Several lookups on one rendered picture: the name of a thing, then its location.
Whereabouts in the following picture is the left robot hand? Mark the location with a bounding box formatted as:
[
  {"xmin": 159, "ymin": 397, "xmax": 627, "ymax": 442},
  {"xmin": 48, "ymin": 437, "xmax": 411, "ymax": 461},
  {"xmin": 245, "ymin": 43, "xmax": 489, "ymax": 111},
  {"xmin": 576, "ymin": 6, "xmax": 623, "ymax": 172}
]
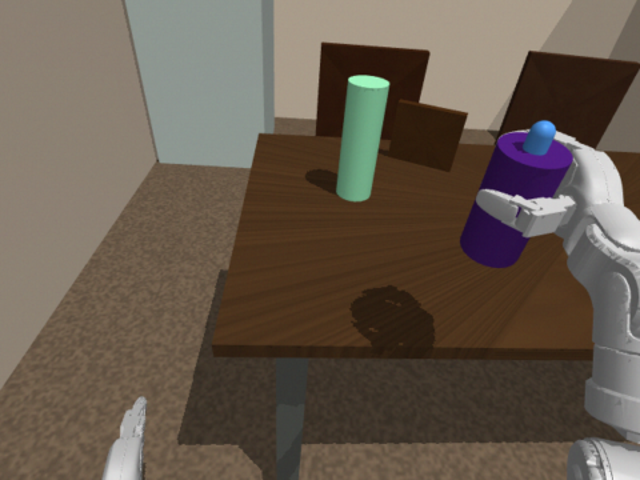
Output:
[{"xmin": 102, "ymin": 396, "xmax": 147, "ymax": 480}]

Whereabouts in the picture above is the right robot hand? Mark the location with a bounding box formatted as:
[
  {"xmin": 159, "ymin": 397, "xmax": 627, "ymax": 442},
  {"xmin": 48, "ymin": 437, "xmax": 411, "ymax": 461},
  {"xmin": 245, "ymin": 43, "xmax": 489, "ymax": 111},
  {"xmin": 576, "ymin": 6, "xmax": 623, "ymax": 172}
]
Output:
[{"xmin": 476, "ymin": 129, "xmax": 624, "ymax": 239}]

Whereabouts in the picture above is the right robot arm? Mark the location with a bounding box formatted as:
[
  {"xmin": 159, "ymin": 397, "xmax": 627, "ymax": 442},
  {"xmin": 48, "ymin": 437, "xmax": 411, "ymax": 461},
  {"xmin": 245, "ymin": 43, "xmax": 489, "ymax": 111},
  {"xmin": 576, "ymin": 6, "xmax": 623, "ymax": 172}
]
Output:
[{"xmin": 563, "ymin": 203, "xmax": 640, "ymax": 480}]

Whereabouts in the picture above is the table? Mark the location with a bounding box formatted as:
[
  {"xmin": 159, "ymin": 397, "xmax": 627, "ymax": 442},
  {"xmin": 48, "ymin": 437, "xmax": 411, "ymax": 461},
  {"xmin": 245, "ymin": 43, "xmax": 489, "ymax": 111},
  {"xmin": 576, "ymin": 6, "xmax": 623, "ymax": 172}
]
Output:
[{"xmin": 212, "ymin": 133, "xmax": 640, "ymax": 480}]

